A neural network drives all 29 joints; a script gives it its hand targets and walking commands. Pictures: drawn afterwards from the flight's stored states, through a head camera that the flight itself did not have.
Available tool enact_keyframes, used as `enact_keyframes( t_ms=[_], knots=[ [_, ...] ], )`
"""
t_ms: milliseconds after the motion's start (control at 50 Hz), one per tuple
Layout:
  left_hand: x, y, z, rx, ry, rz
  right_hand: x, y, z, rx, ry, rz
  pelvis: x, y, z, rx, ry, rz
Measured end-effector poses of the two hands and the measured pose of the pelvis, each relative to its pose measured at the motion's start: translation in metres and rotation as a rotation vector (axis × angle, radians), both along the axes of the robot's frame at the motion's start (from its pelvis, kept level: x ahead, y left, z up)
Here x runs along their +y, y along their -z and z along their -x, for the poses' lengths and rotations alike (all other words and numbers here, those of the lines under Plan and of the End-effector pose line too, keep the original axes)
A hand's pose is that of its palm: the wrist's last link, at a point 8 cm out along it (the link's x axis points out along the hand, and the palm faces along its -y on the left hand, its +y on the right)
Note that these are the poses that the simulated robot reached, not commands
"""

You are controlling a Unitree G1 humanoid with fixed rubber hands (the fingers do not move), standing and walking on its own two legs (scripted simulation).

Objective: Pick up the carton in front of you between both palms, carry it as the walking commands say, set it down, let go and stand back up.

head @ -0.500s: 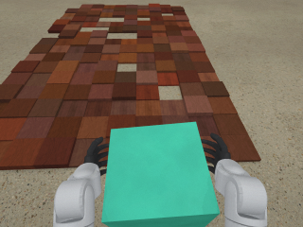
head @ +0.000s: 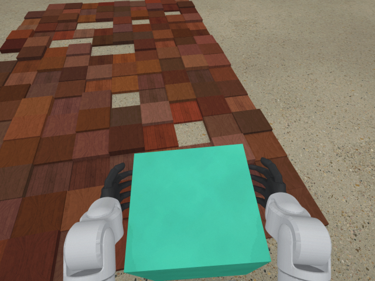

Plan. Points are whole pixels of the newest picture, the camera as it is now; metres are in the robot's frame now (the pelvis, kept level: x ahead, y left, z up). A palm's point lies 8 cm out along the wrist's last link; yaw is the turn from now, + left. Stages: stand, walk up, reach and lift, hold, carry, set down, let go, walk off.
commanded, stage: carry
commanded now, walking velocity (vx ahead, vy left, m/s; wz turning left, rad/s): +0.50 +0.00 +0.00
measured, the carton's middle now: (195, 219) +0.25 -0.02 +0.00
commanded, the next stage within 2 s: none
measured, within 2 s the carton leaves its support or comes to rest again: neither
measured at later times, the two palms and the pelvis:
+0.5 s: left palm (130, 62) +0.66 +0.15 +0.14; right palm (228, 49) +0.71 -0.14 +0.15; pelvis +0.30 -0.03 +0.01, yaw +1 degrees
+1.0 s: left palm (136, 9) +1.02 +0.16 +0.16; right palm (211, 5) +1.03 -0.13 +0.17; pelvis +0.67 +0.00 +0.00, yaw +4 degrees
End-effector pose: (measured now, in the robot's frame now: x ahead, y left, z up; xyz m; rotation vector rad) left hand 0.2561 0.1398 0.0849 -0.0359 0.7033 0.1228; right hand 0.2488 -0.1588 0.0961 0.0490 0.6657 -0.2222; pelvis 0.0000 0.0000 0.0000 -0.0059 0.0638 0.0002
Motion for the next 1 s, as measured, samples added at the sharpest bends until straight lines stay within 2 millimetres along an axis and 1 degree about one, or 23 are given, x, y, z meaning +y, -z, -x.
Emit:
enact_keyframes(
  t_ms=[40,100,160,200,260,320,360,400,480,540,580,620,640,700,740,780,820,880,940,1000],
  knots=[
    [0.0,-0.012,-0.029,-0.039,-0.007,0.003,0.001,-0.014,-0.03,-0.04,-0.001,-0.001,-0.001,-0.004,-0.024,0.004,-0.002,0.006],
    [0.001,-0.029,-0.074,-0.097,-0.032,0.01,0.001,-0.031,-0.081,-0.099,-0.013,-0.012,-0.005,-0.006,-0.064,0.002,-0.006,0.012],
    [-0.001,-0.043,-0.125,-0.156,-0.063,0.03,-0.001,-0.048,-0.138,-0.162,-0.024,-0.03,-0.012,-0.002,-0.108,-0.006,-0.013,0.009],
    [-0.004,-0.051,-0.164,-0.192,-0.069,0.019,-0.004,-0.055,-0.18,-0.196,-0.038,-0.032,-0.018,0.005,-0.138,-0.01,-0.016,0.003],
    [-0.011,-0.058,-0.228,-0.206,-0.053,-0.044,-0.011,-0.057,-0.249,-0.213,-0.076,-0.014,-0.027,0.017,-0.184,-0.007,-0.03,0.03],
    [-0.015,-0.058,-0.283,-0.139,-0.068,-0.084,-0.01,-0.054,-0.312,-0.162,-0.111,0.043,-0.034,0.016,-0.213,0.007,-0.027,0.027],
    [-0.013,-0.053,-0.311,-0.075,-0.106,-0.083,-0.007,-0.051,-0.347,-0.11,-0.115,0.025,-0.036,0.01,-0.23,0.014,-0.03,0.02],
    [-0.008,-0.052,-0.335,-0.036,-0.131,-0.075,-0.002,-0.05,-0.379,-0.076,-0.104,-0.017,-0.036,0.003,-0.249,0.02,-0.031,0.011],
    [0.003,-0.052,-0.393,-0.025,-0.169,-0.043,0.011,-0.054,-0.441,-0.073,-0.09,-0.048,-0.032,-0.005,-0.291,0.032,-0.025,-0.001],
    [0.012,-0.054,-0.441,-0.053,-0.182,-0.004,0.02,-0.062,-0.488,-0.108,-0.078,-0.043,-0.024,-0.005,-0.331,0.033,-0.027,-0.002],
    [0.018,-0.052,-0.475,-0.068,-0.177,0.02,0.025,-0.064,-0.517,-0.124,-0.065,-0.027,-0.016,0.0,-0.363,0.029,-0.027,-0.007],
    [0.02,-0.049,-0.51,-0.091,-0.147,0.033,0.027,-0.065,-0.542,-0.148,-0.035,-0.008,-0.005,0.01,-0.396,0.014,-0.013,-0.002],
    [0.02,-0.047,-0.527,-0.097,-0.128,0.041,0.026,-0.064,-0.552,-0.155,-0.018,0.005,0.0,0.011,-0.411,0.006,-0.011,-0.003],
    [0.015,-0.041,-0.571,-0.058,-0.087,0.055,0.021,-0.057,-0.579,-0.124,0.037,0.018,0.01,0.003,-0.452,0.012,-0.018,0.01],
    [0.011,-0.038,-0.595,-0.014,-0.071,0.045,0.016,-0.051,-0.596,-0.08,0.071,0.004,0.016,-0.006,-0.479,0.022,-0.022,0.022],
    [0.007,-0.039,-0.62,-0.005,-0.069,0.046,0.015,-0.05,-0.615,-0.071,0.089,-0.03,0.02,-0.013,-0.505,0.029,-0.018,0.034],
    [0.007,-0.045,-0.646,-0.038,-0.08,0.04,0.013,-0.056,-0.638,-0.101,0.112,-0.048,0.022,-0.018,-0.531,0.032,-0.017,0.042],
    [0.008,-0.055,-0.688,-0.097,-0.096,0.021,0.014,-0.067,-0.68,-0.161,0.107,-0.041,0.021,-0.019,-0.572,0.034,-0.024,0.039],
    [0.013,-0.064,-0.729,-0.135,-0.127,0.015,0.018,-0.074,-0.728,-0.195,0.072,-0.038,0.014,-0.014,-0.621,0.02,-0.034,0.014],
    [0.021,-0.072,-0.763,-0.169,-0.167,0.026,0.028,-0.073,-0.781,-0.216,-0.003,-0.048,0.005,-0.002,-0.674,0.001,-0.064,-0.02]
  ],
)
